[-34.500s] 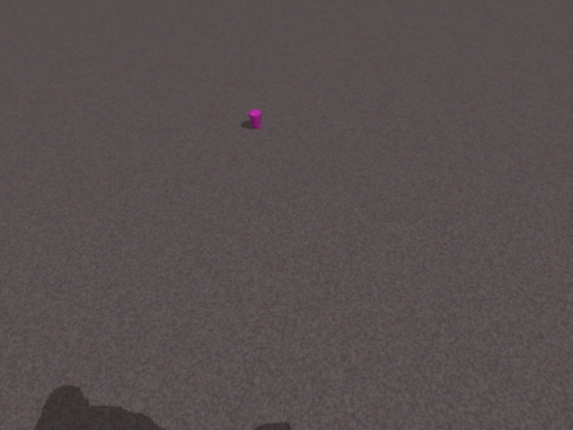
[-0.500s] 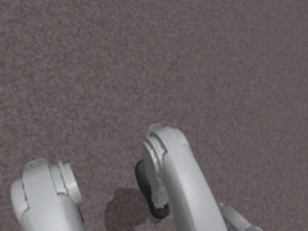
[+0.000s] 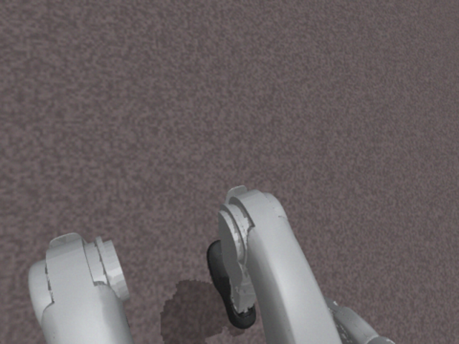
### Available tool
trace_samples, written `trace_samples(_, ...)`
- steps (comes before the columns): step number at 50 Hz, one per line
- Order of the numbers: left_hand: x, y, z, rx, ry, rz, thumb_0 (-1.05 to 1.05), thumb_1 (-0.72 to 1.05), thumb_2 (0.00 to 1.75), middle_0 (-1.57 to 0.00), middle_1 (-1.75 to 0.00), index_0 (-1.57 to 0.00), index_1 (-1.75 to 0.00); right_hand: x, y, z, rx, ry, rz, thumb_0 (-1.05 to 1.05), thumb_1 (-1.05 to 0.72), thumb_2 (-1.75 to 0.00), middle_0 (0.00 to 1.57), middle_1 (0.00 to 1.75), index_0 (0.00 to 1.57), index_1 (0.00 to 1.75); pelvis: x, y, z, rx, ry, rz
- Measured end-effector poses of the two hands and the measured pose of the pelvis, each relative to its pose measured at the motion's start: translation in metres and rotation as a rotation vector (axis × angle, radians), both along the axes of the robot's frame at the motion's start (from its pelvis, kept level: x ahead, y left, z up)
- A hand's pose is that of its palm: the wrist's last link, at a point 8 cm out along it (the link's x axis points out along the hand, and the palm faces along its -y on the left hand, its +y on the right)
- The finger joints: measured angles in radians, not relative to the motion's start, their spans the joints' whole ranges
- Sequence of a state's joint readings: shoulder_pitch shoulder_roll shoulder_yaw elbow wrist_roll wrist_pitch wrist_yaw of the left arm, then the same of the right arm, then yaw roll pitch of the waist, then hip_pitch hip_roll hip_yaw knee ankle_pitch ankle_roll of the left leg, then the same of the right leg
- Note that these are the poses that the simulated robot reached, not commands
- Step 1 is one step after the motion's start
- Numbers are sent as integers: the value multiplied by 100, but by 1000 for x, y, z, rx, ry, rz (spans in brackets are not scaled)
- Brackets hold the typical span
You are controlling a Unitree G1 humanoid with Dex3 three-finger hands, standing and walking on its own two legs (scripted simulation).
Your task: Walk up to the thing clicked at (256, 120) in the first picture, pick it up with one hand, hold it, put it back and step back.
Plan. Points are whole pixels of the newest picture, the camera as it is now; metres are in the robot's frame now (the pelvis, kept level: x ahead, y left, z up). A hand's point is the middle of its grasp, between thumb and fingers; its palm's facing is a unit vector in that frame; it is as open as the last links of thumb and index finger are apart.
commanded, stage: withdraw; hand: left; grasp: from above
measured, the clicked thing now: out of the picture +0.44 +0.34 -0.26
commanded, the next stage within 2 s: home in 0.74 s
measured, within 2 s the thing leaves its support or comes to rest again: neither
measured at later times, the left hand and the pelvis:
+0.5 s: hand out of the picture +0.42 +0.36 -0.03, palm faces -0.50 -0.13 -0.86, open 14.1 cm; pelvis -0.01 -0.01 +0.08, yaw +7 degrees
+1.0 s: hand out of the picture +0.45 +0.36 -0.12, palm faces -0.35 -0.10 -0.93, open 13.6 cm; pelvis -0.01 +0.00 +0.02, yaw +5 degrees
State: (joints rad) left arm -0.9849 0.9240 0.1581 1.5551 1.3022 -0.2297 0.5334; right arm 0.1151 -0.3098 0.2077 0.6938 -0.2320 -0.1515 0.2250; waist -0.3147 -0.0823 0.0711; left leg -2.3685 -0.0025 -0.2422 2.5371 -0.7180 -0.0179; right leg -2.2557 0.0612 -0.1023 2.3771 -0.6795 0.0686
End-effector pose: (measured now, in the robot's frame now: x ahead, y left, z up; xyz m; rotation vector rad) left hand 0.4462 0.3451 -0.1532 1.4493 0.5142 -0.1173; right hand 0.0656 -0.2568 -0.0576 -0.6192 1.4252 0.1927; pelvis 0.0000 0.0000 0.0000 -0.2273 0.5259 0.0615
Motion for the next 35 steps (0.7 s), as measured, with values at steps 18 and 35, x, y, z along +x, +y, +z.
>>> trace_samples(18,-11,25,170,75,66,63,0,-55,102,-9,-101,-8,-102,40,1,22,91,-124,-178,0,-92,-91,20,30,20,30,-5,-4,67,69,82,55)
trace_samples(35,-17,4,127,0,98,-89,0,-55,102,-9,-102,-8,-103,10,-24,37,-73,-67,-117,0,-91,-91,20,30,20,30,-18,-8,57,68,51,58)
